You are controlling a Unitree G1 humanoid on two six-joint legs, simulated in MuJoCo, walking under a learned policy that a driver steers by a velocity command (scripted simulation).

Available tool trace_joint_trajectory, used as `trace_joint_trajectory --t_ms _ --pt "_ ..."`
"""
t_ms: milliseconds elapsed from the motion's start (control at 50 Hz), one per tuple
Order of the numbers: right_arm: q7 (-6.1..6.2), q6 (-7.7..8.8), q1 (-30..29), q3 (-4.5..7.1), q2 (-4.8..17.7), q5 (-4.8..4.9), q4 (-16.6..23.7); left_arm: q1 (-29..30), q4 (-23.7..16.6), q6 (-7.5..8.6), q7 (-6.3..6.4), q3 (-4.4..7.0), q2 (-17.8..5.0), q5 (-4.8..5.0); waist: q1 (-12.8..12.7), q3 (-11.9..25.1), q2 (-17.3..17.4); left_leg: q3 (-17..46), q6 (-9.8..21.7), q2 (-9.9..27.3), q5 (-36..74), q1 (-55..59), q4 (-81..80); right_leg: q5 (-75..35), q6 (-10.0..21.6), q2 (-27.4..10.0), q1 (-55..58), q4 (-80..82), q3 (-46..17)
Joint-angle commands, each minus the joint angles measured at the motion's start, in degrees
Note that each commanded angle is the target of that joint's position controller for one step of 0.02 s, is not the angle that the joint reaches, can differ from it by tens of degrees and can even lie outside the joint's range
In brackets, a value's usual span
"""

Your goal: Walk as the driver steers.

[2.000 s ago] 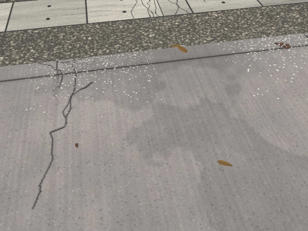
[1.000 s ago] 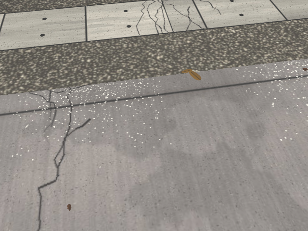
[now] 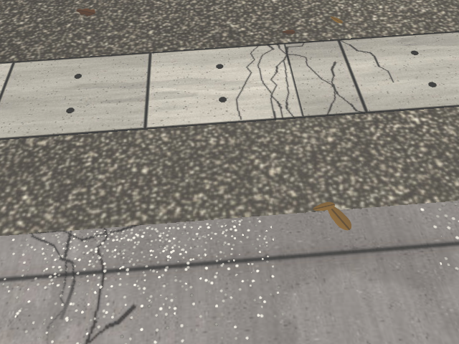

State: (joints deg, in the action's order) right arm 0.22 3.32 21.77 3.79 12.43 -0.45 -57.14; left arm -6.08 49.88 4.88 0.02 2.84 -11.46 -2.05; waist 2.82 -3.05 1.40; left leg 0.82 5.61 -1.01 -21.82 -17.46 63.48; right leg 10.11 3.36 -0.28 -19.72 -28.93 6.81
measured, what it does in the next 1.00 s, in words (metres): walks ahead, turning left: left foot, then right foot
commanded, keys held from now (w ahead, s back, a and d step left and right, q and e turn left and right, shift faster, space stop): w+q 0.56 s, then w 0.02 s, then w+e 0.28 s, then e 0.14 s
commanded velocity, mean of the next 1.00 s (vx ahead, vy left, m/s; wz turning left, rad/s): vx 0.48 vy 0.00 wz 0.29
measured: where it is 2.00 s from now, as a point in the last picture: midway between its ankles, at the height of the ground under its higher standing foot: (171, 298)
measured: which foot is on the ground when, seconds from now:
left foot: up 0.00-0.42, down 0.44-1.00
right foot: down 0.00-0.42, up 0.44-0.98, down 1.00-1.00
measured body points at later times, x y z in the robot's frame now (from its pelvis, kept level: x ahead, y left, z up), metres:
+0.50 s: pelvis +0.25 +0.06 -0.02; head +0.28 +0.07 +0.43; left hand +0.16 +0.30 -0.16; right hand +0.48 -0.13 -0.13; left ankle +0.30 +0.12 -0.73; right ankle +0.10 -0.09 -0.65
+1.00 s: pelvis +0.51 +0.13 -0.01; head +0.54 +0.14 +0.44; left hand +0.60 +0.39 -0.13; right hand +0.55 -0.13 -0.15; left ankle +0.31 +0.12 -0.72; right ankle +0.64 +0.10 -0.73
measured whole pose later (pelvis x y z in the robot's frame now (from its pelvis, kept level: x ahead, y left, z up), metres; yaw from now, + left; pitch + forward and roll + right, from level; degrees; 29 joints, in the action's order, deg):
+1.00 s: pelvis +0.51 +0.13 -0.01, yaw +15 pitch +1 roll +1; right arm 2.1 4.3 22.9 1.5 12.5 -1.1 -55.6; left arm -6.9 46.1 2.9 -1.9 1.7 -13.1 -2.3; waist 2.2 -2.9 -1.6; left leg -6.6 4.2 -5.3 -25.3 5.8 23.8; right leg 2.3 6.9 2.2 -26.7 -30.4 5.7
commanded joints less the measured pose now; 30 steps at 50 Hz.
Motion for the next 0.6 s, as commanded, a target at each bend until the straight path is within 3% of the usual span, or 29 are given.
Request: trace_joint_trajectory --t_ms 20,80,120,220,300,360,400,420,440,460,480,500,520,540,560,600 --pt "-1.14 -1.01 1.4 0.89 1.99 -1.29 3.47 -7.17 0.2 0.87 0.66 0.92 -3.73 0.61 -1.82 2.16 -6.1 2.08 -0.47 5.9 5.01 -14.27 3.81 -0.92 4.15 -15.92 11.75 18.51 -15.85" --pt "-2.08 -2.53 -1.71 0.89 0.96 -1.47 5.28 -10.93 1.77 2.29 0.7 1.09 -4.29 1.37 -1.13 1.81 -6.09 0.97 -1.21 6.44 8.77 -16.98 3.11 -9.19 4.28 -15.49 11.94 19.73 -9.58" --pt "-2.59 -2.97 -5.83 0.79 1.19 -1.58 6.95 -12.53 2.21 2.55 0.7 1.25 -4.95 1.21 -1.42 0.86 -5.61 0.43 -1.71 7.09 12.66 -20.73 1.35 -11.44 4.47 -15.32 12.84 20.45 -6.15" --pt "-3.79 -2.76 -16.67 -0.2 1.04 -1.37 11.21 -15.16 3.06 2.43 0.73 1.2 -5.68 0.95 -3.05 -1.81 -5.44 -3.11 -2.33 6.33 21.68 -20.85 -14.47 -16.96 3.95 -13.6 14.12 20.67 1.81" --pt "-4.39 -2.64 -23.13 -0.69 1.5 -1.67 14.11 -18.93 4.22 1.78 1.28 1.67 -7.75 0.92 -4.88 -2.93 -5.39 -7.21 -0.36 5.13 19.83 -18.81 -23.56 -22.35 3.74 -15.62 20.33 19.25 5.18" --pt "-4.11 -2.64 -22.58 -0.23 2.65 -1.97 14.7 -19.58 4.69 0.59 1.77 2.03 -9.3 0.73 -3.89 -1.42 -6.58 -10.02 2.39 1.56 12.51 -14.24 -26.83 -40.65 3.09 -16.29 25.41 12.07 8.11" --pt "-3.5 -2.45 -15.69 0.69 4.27 -2.04 13.09 -19.27 4.64 -0.56 1.87 2.55 -11.24 0.67 -0.96 2.93 -7.67 -11.37 4.83 -2.62 6.78 -6.26 -28.54 -53.16 2.87 -16.4 27.03 -0.44 9.21" --pt "-2.97 -1.91 -8.59 1.51 5.5 -2.22 11.01 -18.7 4.21 -1.17 1.66 2.68 -11.82 0.89 2.06 7.09 -6.56 -10.83 6.34 -4.52 7.76 2.81 -32.51 -49.76 2.15 -16.02 24.06 -11.62 9.83" --pt "-2.1 -1.47 0.26 3.09 9.49 -2.99 8.47 -17.86 2.78 -1.35 1.41 2.46 -11.18 0.99 6.08 12.43 -2.12 -2.25 8.99 0.17 5.47 17.15 -36.41 -34.46 0.15 -14.57 12.94 -27.79 10.09" --pt "-1.42 -1.54 -0.84 4.6 16.36 -2.79 9.38 -19.28 -1.67 -0.97 0.22 1.05 -3.89 1.49 1.6 16.0 11.53 27.14 16.75 18.01 4.9 34.73 -39.2 18.51 -3.48 -4.14 -14.02 -48.1 8.14" --pt "-1.14 -2.39 1.87 4.72 16.97 -1.24 10.29 -11.92 -4.16 -0.24 -0.15 1.98 -8.7 1.14 4.53 18.14 3.92 41.47 18.79 21.0 5.6 35.06 -46.98 20.58 -3.95 -0.1 -21.66 -54.51 -5.11" --pt "-0.63 -2.66 -0.89 4.19 15.17 -0.85 9.41 -7.47 -5.69 0.47 -0.43 1.74 -8.09 1.65 3.13 9.9 1.02 31.42 16.9 19.67 9.94 29.74 -47.9 13.73 -3.17 -3.71 -25.85 -52.45 -7.52" --pt "-0.45 -2.38 -3.65 3.39 12.05 -0.31 9.43 -8.45 -5.15 1.1 -0.34 1.4 -7.67 1.75 0.62 5.33 -1.49 25.52 14.59 17.37 17.14 22.01 -48.68 9.28 -2.88 -5.71 -22.95 -46.55 -7.53" --pt "-0.27 -1.89 -6.4 2.86 10.13 -0.16 9.89 -9.34 -4.33 0.8 -0.16 1.56 -7.7 1.07 -1.77 3.28 -2.98 20.76 12.52 14.18 23.25 16.65 -49.2 8.06 -3.11 -6.94 -19.21 -42.46 -7.88" --pt "-0.08 -1.39 -8.01 2.28 8.6 0.29 10.24 -10.99 -4.09 -0.28 -0.16 1.53 -7.57 -0.06 -3.7 3.46 -2.48 17.43 11.75 11.86 27.47 13.15 -49.81 7.82 -3.83 -7.4 -15.47 -40.12 -8.2" --pt "-0.29 0.08 -7.22 1.53 7.42 0.48 9.97 -13.21 -3.3 -2.31 -0.71 1.3 -6.34 -0.73 -5.1 4.71 -2.07 13.46 11.08 10.29 33.13 11.12 -50.75 7.43 -4.67 -7.41 -12.44 -36.82 -7.41"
